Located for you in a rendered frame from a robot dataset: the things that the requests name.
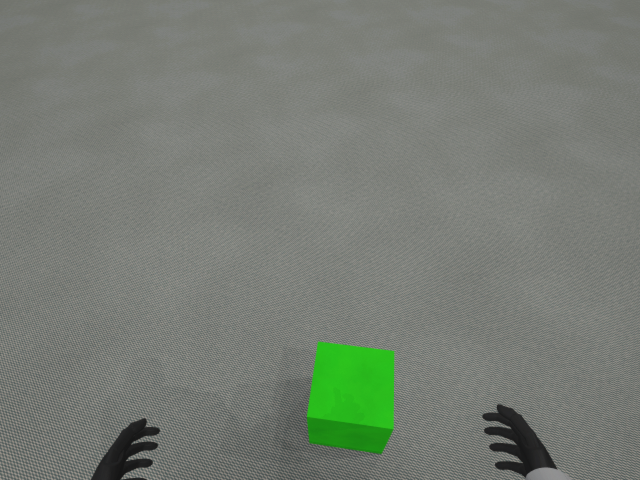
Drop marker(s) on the robot left hand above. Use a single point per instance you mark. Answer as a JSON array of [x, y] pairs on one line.
[[113, 465]]

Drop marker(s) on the robot right hand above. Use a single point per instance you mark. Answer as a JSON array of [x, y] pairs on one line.
[[529, 449]]

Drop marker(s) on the carton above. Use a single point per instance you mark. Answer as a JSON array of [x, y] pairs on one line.
[[351, 401]]

